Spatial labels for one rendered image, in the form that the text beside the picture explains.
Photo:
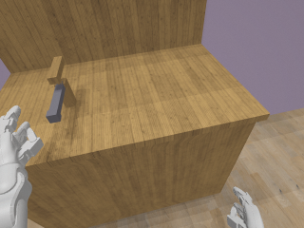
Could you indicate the robot right hand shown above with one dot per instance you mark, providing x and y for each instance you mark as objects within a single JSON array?
[{"x": 249, "y": 215}]

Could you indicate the counter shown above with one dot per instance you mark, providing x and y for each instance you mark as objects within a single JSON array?
[{"x": 150, "y": 118}]

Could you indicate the tap lever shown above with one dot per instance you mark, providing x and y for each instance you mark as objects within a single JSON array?
[{"x": 54, "y": 113}]

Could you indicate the robot left forearm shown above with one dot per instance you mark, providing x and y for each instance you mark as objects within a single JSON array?
[{"x": 15, "y": 190}]

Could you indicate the robot left hand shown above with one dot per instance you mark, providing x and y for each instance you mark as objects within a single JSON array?
[{"x": 14, "y": 146}]

